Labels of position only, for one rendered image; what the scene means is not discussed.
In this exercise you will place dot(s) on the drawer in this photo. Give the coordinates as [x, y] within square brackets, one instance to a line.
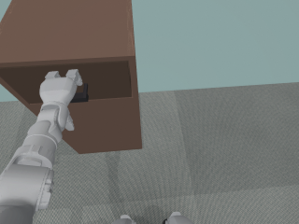
[106, 80]

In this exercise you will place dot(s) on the robot left forearm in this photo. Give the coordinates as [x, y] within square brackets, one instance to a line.
[42, 138]

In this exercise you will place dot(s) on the left robot shin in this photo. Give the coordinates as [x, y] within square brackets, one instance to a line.
[125, 216]

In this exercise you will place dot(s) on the right robot shin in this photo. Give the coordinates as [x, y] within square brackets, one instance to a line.
[175, 214]

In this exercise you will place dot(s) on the robot shin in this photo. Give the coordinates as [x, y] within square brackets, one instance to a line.
[125, 216]
[175, 214]

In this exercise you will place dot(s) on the handle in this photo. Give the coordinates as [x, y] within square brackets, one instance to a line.
[81, 97]

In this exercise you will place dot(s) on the robot left hand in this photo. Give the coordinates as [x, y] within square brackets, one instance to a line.
[61, 89]

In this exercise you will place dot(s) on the cabinet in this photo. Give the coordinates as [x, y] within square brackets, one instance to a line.
[46, 32]

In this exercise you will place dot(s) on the robot left upper arm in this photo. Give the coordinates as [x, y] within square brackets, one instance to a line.
[23, 191]

